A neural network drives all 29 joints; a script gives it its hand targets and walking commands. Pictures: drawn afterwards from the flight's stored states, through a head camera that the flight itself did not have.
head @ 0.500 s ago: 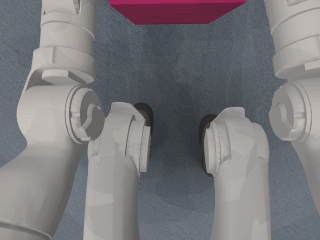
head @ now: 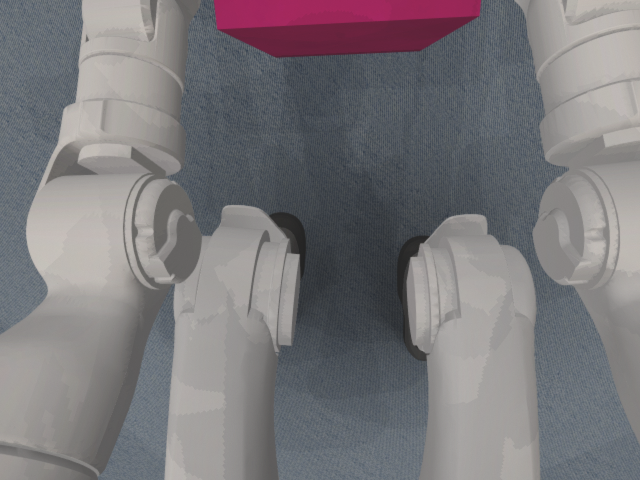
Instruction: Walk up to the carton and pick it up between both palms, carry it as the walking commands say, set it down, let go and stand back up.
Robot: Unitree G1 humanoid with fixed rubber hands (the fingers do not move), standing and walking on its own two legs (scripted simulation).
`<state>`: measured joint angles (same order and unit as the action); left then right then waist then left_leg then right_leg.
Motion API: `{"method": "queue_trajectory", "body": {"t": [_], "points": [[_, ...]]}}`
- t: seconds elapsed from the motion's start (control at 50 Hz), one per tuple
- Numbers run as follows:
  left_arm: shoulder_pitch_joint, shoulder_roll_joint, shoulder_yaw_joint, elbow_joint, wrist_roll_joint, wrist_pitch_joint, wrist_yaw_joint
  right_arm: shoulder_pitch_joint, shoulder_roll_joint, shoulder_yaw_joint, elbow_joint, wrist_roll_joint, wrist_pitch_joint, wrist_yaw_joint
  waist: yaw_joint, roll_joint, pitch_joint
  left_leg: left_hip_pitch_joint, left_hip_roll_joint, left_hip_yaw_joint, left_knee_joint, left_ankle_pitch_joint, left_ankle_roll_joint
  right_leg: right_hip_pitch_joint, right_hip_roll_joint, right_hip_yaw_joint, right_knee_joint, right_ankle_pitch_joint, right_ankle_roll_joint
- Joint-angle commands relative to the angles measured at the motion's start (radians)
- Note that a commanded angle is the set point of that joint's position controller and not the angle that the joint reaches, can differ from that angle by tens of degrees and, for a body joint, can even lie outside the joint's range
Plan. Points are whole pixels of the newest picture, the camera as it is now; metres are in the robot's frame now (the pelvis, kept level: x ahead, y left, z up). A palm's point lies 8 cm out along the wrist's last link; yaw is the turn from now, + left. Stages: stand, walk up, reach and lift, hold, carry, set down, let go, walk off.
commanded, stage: set down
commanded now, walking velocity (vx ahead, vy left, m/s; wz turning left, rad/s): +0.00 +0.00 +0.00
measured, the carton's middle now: out of the picture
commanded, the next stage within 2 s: none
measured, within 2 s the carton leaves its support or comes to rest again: neither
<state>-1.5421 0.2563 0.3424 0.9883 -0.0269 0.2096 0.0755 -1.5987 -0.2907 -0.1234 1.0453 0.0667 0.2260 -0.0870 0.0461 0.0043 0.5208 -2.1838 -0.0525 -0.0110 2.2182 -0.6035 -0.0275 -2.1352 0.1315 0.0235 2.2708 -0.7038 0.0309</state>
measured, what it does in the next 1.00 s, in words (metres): stands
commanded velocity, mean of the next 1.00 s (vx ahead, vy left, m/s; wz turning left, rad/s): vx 0.00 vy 0.00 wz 0.00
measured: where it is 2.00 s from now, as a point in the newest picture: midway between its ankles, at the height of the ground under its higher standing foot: (349, 305)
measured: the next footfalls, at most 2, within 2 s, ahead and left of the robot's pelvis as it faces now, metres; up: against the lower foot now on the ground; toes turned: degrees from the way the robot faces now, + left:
none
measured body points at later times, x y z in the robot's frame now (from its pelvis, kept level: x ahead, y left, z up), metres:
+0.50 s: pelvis +0.00 +0.00 -0.01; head +0.38 +0.00 +0.22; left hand +0.56 +0.18 -0.19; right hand +0.58 -0.11 -0.19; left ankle +0.11 +0.12 -0.34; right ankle +0.09 -0.11 -0.34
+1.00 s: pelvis +0.00 +0.00 +0.00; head +0.39 +0.00 +0.21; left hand +0.56 +0.19 -0.20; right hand +0.59 -0.15 -0.19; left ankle +0.11 +0.12 -0.33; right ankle +0.09 -0.11 -0.33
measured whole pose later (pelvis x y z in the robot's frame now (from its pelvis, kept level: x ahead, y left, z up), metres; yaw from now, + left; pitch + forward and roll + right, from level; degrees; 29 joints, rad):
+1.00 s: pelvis +0.00 +0.00 +0.00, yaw +0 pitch +34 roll +1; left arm -1.56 0.31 0.28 1.13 -0.08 0.09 0.13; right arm -1.61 -0.39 -0.06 1.11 0.14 0.12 -0.12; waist 0.04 0.00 0.52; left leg -2.19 -0.05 -0.01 2.21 -0.61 -0.03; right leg -2.14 0.12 0.02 2.26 -0.71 0.03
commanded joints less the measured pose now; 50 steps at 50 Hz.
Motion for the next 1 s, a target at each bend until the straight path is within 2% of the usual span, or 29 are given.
{"method": "queue_trajectory", "body": {"t": [0.0,0.02,0.08,0.32,0.48,0.54,0.6,0.66,0.7,0.74,0.8,0.84,0.94,0.98], "points": [[-0.589,-0.868,-0.314,-0.103,-0.065,-0.014,-0.249,-0.606,0.87,0.222,-0.191,0.057,-0.056,0.238,0.017,-0.08,-1.2,0.571,-0.056,0.057,-0.118,0.404,0.031,0.408,0.005,-0.06,-0.193,0.397,-0.038],[-0.588,-0.863,-0.311,-0.103,-0.061,-0.014,-0.25,-0.605,0.869,0.217,-0.191,0.055,-0.056,0.24,0.024,-0.075,-1.187,0.57,-0.056,0.057,-0.115,0.407,0.031,0.396,0.006,-0.056,-0.192,0.398,-0.038],[-0.568,-0.861,-0.307,-0.087,-0.057,-0.015,-0.252,-0.577,0.86,0.21,-0.171,0.041,-0.056,0.244,0.01,-0.076,-1.15,0.557,-0.057,0.054,-0.114,0.398,0.03,0.382,0.004,-0.057,-0.19,0.394,-0.039],[-0.528,-0.815,-0.272,-0.053,-0.036,-0.024,-0.26,-0.534,0.843,0.194,-0.144,0.011,-0.055,0.249,0.017,-0.086,-1.055,0.487,-0.055,0.061,-0.1,0.354,0.03,0.392,-0.002,-0.039,-0.188,0.387,-0.034],[-0.493,-0.71,-0.235,-0.045,-0.02,-0.039,-0.239,-0.497,0.732,0.158,-0.122,-0.01,-0.067,0.223,0.018,-0.085,-1.042,0.488,-0.053,0.063,-0.096,0.351,0.024,0.414,-0.009,-0.04,-0.185,0.394,-0.027],[-0.476,-0.618,-0.208,-0.04,-0.01,-0.05,-0.213,-0.485,0.634,0.135,-0.12,-0.019,-0.08,0.199,0.015,-0.087,-1.058,0.51,-0.05,0.064,-0.095,0.356,0.018,0.433,-0.015,-0.043,-0.187,0.398,-0.021],[-0.431,-0.458,-0.149,-0.029,0.01,-0.065,-0.167,-0.453,0.476,0.099,-0.119,-0.032,-0.096,0.158,0.021,-0.092,-1.078,0.525,-0.046,0.068,-0.1,0.362,0.01,0.461,-0.023,-0.045,-0.188,0.408,-0.012],[-0.389,-0.196,-0.068,-0.028,0.041,-0.091,-0.094,-0.403,0.228,0.036,-0.106,-0.049,-0.11,0.094,0.026,-0.09,-1.117,0.567,-0.038,0.074,-0.103,0.374,-0.003,0.489,-0.032,-0.05,-0.193,0.413,0.002],[-0.353,-0.014,-0.019,-0.028,0.042,-0.11,-0.038,-0.387,0.023,-0.001,-0.103,-0.06,-0.119,0.041,0.011,-0.09,-1.145,0.592,-0.031,0.07,-0.111,0.379,-0.01,0.506,-0.039,-0.051,-0.196,0.415,0.006],[-0.326,0.145,0.016,-0.007,0.034,-0.129,0.021,-0.396,-0.145,-0.016,-0.113,-0.046,-0.127,-0.012,0.013,-0.086,-1.188,0.619,-0.024,0.061,-0.117,0.404,-0.01,0.513,-0.043,-0.049,-0.198,0.43,0.012],[-0.363,0.188,-0.016,-0.017,-0.009,-0.143,0.052,-0.42,-0.194,-0.002,-0.104,-0.003,-0.133,-0.038,0.014,-0.066,-1.271,0.659,-0.014,0.048,-0.112,0.467,-0.006,0.5,-0.048,-0.033,-0.198,0.472,0.009],[-0.368,0.206,-0.034,-0.029,-0.029,-0.156,0.061,-0.412,-0.197,0.012,-0.107,0.026,-0.138,-0.042,0.03,-0.06,-1.339,0.681,-0.009,0.045,-0.105,0.524,-0.003,0.516,-0.052,-0.023,-0.193,0.52,0.006],[-0.333,0.246,-0.063,-0.001,-0.063,-0.171,0.066,-0.393,-0.19,0.073,-0.076,0.095,-0.141,-0.03,0.074,-0.097,-1.391,0.658,0.003,0.043,-0.104,0.573,0.009,0.515,-0.062,-0.013,-0.183,0.568,0.005],[-0.325,0.251,-0.082,0.002,-0.083,-0.174,0.061,-0.386,-0.191,0.088,-0.062,0.115,-0.143,-0.022,0.073,-0.101,-1.392,0.638,0.007,0.044,-0.106,0.564,0.011,0.513,-0.065,-0.011,-0.183,0.566,0.002]]}}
